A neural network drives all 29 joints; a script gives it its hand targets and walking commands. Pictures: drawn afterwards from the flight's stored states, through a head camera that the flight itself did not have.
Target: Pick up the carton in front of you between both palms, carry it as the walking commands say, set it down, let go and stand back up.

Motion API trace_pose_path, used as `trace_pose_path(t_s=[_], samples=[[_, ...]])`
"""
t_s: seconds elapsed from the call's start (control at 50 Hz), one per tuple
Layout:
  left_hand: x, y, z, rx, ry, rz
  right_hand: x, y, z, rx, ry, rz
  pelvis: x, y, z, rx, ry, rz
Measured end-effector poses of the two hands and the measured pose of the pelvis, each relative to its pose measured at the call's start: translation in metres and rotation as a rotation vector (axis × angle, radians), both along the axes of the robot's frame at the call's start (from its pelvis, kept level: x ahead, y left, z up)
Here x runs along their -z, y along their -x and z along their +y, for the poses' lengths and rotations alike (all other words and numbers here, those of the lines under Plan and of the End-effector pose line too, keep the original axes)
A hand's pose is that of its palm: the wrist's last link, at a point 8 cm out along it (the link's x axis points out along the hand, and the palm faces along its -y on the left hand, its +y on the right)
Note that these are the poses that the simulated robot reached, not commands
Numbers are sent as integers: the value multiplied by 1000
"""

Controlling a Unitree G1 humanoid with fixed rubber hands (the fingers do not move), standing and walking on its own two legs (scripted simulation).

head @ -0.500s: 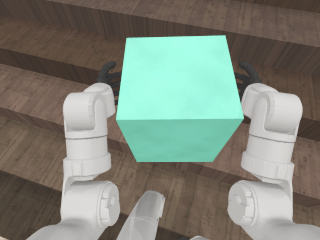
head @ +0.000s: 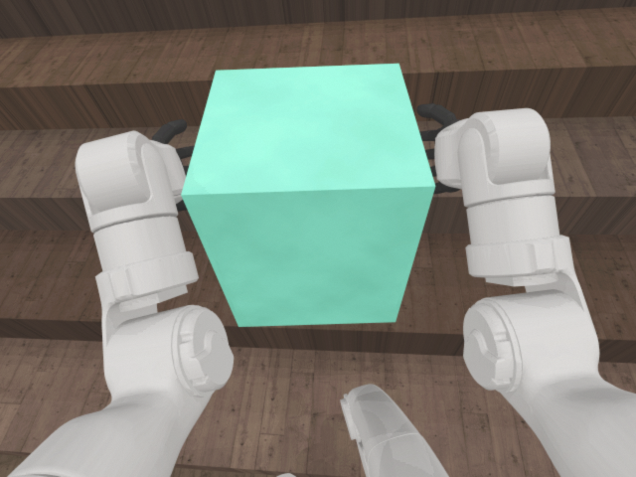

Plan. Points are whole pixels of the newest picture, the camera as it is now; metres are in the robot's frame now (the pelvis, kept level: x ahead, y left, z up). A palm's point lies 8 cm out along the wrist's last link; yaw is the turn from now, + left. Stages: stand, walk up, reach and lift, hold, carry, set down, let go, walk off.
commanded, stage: carry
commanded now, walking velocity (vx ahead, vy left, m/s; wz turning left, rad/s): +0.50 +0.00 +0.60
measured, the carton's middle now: (312, 205) +0.41 -0.07 +0.10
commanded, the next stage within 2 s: none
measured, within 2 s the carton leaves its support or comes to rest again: neither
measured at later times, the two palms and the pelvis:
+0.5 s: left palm out of the picture +0.65 +0.09 +0.33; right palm out of the picture +0.69 -0.21 +0.33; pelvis +0.28 -0.10 +0.17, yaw -1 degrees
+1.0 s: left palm out of the picture +0.99 -0.05 +0.46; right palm out of the picture +0.85 -0.32 +0.45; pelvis +0.57 -0.02 +0.29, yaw -21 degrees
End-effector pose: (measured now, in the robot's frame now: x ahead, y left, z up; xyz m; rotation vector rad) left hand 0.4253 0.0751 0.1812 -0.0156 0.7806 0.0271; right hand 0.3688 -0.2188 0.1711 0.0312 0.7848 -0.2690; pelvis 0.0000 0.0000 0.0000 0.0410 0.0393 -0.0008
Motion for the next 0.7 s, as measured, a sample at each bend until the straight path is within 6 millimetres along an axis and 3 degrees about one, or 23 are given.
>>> trace_pose_path(t_s=[0.12, 0.26, 0.34, 0.4, 0.5, 0.6, 0.7], samples=[[-37, -59, 27, -108, 40, -64, -48, -92, 22, -96, 33, -63, -20, -73, -38, -68, 26, 41], [-39, -110, 44, -211, -30, -24, -59, -197, 39, -228, 8, -21, -47, -169, -86, -48, 79, 44], [-46, -125, 45, -266, -64, 23, -68, -244, 46, -281, -55, 20, -88, -202, -103, -17, 89, 18], [-70, -152, 37, -259, -60, 35, -92, -269, 37, -253, -75, 31, -124, -229, -106, 2, 84, 13], [-144, -229, 14, -202, -67, -66, -158, -321, 10, -195, -88, -71, -167, -278, -103, 22, 38, 30], [-214, -308, -15, -115, -91, -173, -213, -369, -20, -110, -84, -181, -178, -342, -85, 101, 33, 74], [-242, -381, -34, -7, -131, -174, -237, -417, -39, -22, -93, -181, -184, -411, -59, 186, 19, 81]])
